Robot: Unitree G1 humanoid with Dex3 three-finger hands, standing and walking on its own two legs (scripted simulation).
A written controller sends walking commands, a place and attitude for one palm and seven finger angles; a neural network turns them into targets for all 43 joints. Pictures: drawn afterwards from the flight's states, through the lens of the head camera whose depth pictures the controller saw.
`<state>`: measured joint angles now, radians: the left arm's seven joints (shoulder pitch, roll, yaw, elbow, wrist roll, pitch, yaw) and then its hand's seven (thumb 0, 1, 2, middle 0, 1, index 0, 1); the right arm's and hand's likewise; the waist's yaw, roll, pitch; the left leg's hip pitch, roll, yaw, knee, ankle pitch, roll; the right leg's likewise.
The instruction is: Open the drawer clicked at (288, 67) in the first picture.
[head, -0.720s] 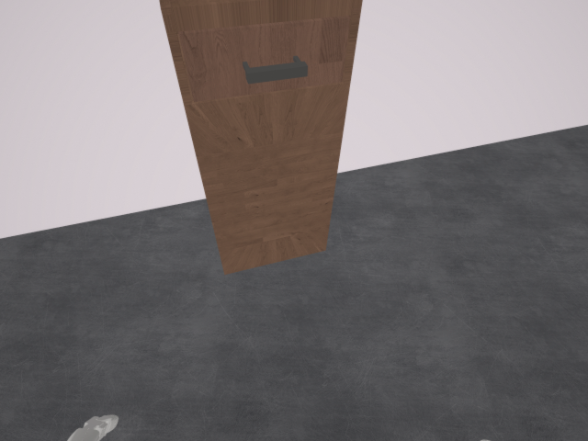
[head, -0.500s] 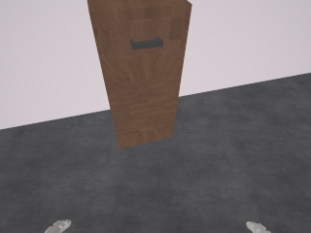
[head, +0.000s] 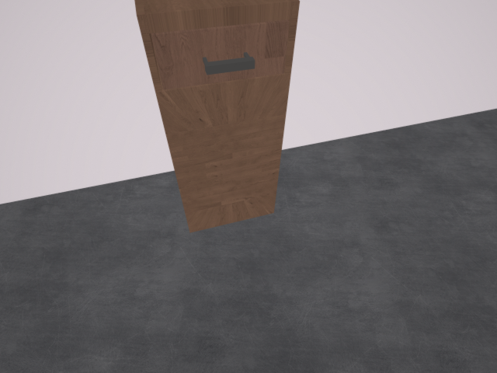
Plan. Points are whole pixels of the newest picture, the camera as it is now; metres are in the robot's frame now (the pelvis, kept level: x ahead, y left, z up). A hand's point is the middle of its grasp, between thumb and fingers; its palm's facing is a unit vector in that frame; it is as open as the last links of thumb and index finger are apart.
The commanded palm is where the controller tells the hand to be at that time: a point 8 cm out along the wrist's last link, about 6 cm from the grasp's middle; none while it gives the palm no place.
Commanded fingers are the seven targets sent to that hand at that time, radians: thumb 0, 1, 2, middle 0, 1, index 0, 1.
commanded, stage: stand and wait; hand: left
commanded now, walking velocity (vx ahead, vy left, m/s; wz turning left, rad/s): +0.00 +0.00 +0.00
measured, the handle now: (228, 61) +0.89 +0.12 +0.07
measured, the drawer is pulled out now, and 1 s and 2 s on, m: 0.00 0.00 0.00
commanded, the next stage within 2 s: look at it before walking up in 0.30 s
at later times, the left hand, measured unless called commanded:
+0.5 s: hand out of the picture +0.07 +0.24 -0.15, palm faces -0.02 -0.94 -0.33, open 7.4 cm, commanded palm none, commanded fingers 0.00 0.90 0.90 -0.20 -0.30 -0.20 -0.30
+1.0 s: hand out of the picture +0.07 +0.24 -0.15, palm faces -0.01 -0.94 -0.34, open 7.4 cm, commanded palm none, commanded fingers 0.00 0.90 0.90 -0.20 -0.30 -0.20 -0.30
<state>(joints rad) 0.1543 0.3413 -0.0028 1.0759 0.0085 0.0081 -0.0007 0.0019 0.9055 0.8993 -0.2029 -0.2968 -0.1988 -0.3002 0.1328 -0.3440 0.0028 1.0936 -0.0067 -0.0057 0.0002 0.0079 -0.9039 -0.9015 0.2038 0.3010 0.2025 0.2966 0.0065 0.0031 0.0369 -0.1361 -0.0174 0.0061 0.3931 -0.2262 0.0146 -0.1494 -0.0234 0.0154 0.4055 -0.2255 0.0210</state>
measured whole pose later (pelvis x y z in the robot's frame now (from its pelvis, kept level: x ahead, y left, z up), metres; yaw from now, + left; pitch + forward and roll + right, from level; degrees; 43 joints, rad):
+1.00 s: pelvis +0.00 -0.01 +0.00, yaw +0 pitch -2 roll +0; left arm 0.13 0.34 0.00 1.09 0.01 0.00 0.00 0.00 0.91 0.90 -0.20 -0.30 -0.20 -0.30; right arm 0.11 -0.34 0.01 1.11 -0.01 -0.01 0.00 0.01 -0.90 -0.90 0.20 0.30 0.20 0.30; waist 0.01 0.00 0.03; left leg -0.12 -0.01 0.00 0.34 -0.19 0.00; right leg -0.13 -0.01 0.01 0.35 -0.19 0.01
